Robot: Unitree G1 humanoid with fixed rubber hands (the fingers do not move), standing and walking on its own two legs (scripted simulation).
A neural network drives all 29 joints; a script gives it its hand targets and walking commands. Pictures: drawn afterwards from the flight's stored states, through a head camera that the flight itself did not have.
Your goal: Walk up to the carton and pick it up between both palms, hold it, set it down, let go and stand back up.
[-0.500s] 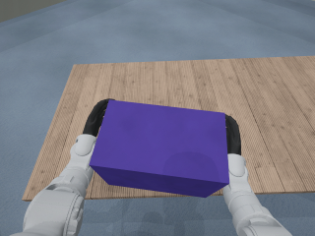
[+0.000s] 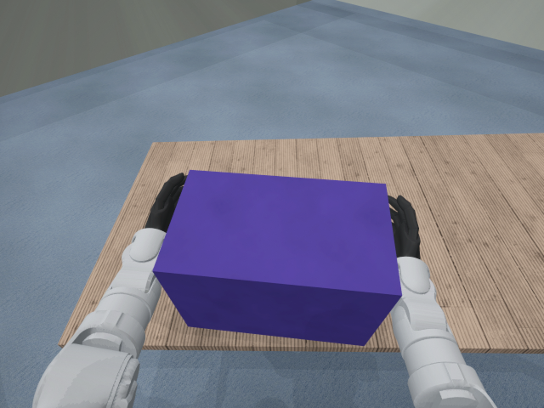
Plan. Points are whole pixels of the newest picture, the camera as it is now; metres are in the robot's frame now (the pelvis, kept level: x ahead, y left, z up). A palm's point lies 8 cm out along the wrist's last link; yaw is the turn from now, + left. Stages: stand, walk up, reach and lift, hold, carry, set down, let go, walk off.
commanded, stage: reach and lift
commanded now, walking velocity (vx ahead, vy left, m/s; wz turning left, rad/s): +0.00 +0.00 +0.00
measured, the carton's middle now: (279, 260) +0.34 +0.01 +0.06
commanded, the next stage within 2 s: hold in 1.38 s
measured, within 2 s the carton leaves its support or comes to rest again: neither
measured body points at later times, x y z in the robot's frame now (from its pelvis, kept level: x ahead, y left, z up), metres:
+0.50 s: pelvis -0.01 -0.02 +0.01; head -0.04 -0.04 +0.46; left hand +0.38 +0.17 +0.15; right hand +0.36 -0.20 +0.11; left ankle +0.05 +0.14 -0.73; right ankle +0.01 -0.10 -0.73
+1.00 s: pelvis -0.01 -0.01 +0.01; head -0.04 -0.02 +0.46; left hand +0.37 +0.20 +0.17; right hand +0.37 -0.17 +0.13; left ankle +0.05 +0.14 -0.73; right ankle +0.01 -0.10 -0.73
